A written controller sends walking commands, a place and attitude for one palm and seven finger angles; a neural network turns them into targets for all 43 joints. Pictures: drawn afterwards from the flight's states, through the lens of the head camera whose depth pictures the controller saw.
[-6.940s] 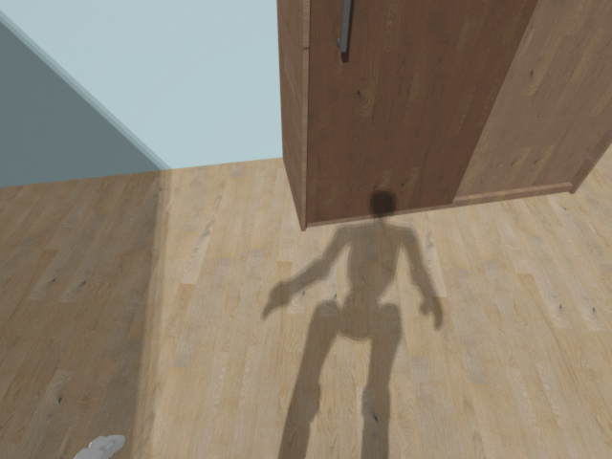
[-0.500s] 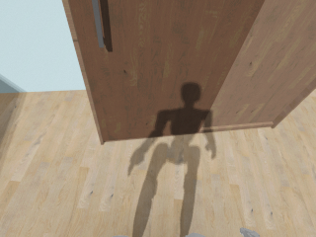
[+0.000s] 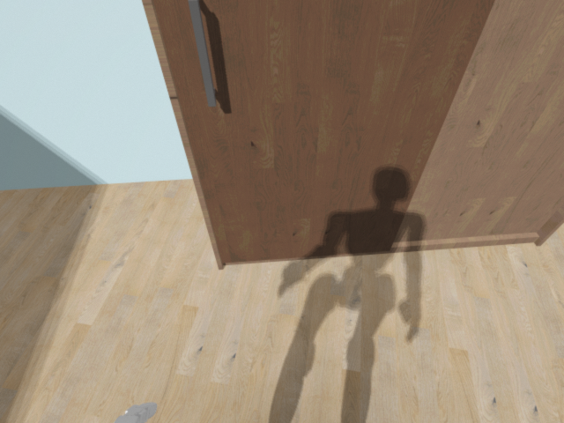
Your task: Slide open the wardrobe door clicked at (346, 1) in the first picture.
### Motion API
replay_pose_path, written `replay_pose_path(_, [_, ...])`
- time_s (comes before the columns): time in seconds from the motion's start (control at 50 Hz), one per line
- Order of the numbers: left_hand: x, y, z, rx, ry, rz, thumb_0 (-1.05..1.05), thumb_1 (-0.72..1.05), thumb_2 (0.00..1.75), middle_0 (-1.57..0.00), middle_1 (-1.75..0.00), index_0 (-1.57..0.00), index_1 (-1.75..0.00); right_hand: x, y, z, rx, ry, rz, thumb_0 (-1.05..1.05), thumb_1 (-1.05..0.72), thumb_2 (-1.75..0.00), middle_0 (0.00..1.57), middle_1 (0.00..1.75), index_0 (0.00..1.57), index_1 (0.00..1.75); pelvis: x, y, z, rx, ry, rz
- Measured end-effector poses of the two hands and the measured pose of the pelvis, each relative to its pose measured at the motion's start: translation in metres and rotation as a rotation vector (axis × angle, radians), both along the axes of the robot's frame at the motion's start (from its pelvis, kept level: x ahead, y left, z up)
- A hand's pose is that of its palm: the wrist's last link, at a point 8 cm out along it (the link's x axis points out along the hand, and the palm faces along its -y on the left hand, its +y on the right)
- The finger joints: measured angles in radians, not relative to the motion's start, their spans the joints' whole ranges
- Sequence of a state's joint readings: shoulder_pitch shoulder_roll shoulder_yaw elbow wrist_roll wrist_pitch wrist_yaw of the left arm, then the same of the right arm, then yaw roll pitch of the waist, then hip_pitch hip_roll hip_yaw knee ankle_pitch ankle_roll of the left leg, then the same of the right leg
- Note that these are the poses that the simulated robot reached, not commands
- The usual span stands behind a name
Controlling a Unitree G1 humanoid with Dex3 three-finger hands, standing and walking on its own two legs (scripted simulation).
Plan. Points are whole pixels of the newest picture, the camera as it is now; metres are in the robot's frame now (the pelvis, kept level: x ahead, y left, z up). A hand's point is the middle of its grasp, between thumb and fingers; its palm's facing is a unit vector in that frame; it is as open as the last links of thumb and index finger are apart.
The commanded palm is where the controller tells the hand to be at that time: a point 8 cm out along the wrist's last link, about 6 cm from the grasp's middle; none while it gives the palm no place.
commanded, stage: take the last steps up to it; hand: left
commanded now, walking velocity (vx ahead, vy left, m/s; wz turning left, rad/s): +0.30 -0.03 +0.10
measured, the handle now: (204, 53) +0.78 +0.17 +0.14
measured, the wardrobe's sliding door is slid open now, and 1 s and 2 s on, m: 0.00 0.00 0.00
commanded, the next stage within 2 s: come to a stop and stand still in 1.20 s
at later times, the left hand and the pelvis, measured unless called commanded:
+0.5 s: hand out of the picture -0.11 +0.10 -0.15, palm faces +0.25 -0.95 -0.16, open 7.4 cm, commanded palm none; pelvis +0.05 -0.01 +0.01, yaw +5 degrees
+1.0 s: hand (149, 350) +0.27 +0.25 -0.16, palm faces +0.10 -0.98 -0.19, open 7.4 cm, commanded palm none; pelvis +0.19 +0.05 +0.00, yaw +2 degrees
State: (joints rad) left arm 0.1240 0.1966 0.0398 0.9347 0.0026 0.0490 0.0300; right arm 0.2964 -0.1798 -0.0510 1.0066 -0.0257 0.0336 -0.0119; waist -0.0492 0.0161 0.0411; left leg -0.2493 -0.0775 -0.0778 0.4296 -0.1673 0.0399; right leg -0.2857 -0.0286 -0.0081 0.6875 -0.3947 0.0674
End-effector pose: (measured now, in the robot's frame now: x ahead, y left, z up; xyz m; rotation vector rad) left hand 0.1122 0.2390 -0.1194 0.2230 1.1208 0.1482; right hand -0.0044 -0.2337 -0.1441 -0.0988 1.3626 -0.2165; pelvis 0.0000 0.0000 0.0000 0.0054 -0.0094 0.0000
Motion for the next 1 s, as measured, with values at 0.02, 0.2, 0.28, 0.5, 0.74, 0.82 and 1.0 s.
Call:
replay_pose_path(0.02, [-0.004,-0.005,0.0,0.005,-0.007,0.006,0.01,0.91,0.9,-0.2,-0.3,-0.2,-0.3,-0.004,-0.005,-0.004,0.008,0.009,0.001,0.0,-0.9,-0.9,0.2,0.3,0.21,0.3,-0.002,-0.005,-0.002,0.007,0.0,0.005])
replay_pose_path(0.2, [-0.089,-0.043,0.009,0.009,0.091,0.117,0.01,0.91,0.9,-0.2,-0.3,-0.2,-0.3,0.004,-0.044,-0.004,0.042,0.013,0.051,0.01,-0.91,-0.9,0.2,0.3,0.2,0.3,0.001,-0.037,0.009,0.044,-0.016,0.043])
replay_pose_path(0.28, [-0.135,-0.054,0.006,-0.012,0.195,0.186,0.01,0.91,0.9,-0.2,-0.3,-0.2,-0.3,0.02,-0.053,-0.002,0.031,0.011,0.084,0.01,-0.91,-0.9,0.19,0.3,0.2,0.3,0.008,-0.04,0.011,0.037,-0.016,0.072])
replay_pose_path(0.5, [-0.228,-0.094,-0.001,-0.162,0.506,0.355,0.01,0.91,0.9,-0.2,-0.3,-0.2,-0.3,0.129,-0.014,0.004,0.015,-0.059,0.218,0.01,-0.91,-0.9,0.19,0.29,0.2,0.3,0.05,-0.015,0.006,-0.003,0.006,0.095])
replay_pose_path(0.74, [-0.14,-0.021,-0.032,-0.202,0.537,0.285,0.01,0.91,0.9,-0.2,-0.3,-0.2,-0.3,0.243,0.086,0.014,0.027,-0.292,0.228,0.0,-0.91,-0.9,0.2,0.3,0.2,0.3,0.116,0.047,-0.007,-0.014,-0.02,0.047])
replay_pose_path(0.82, [-0.043,0.025,-0.033,-0.135,0.349,0.203,0.01,0.91,0.9,-0.2,-0.3,-0.2,-0.3,0.244,0.073,0.028,-0.031,-0.327,0.111,-0.07,-0.96,-0.9,0.2,0.3,0.21,0.3,0.137,0.055,0.001,-0.009,-0.022,0.037])
replay_pose_path(1.0, [0.147,0.06,-0.014,-0.059,0.019,0.103,0.0,0.91,0.9,-0.19,-0.3,-0.19,-0.3,0.186,0.054,0.016,-0.05,-0.03,0.049,-0.03,-0.94,-0.9,0.2,0.3,0.2,0.3,0.194,0.05,0.004,0.001,-0.015,0.038])
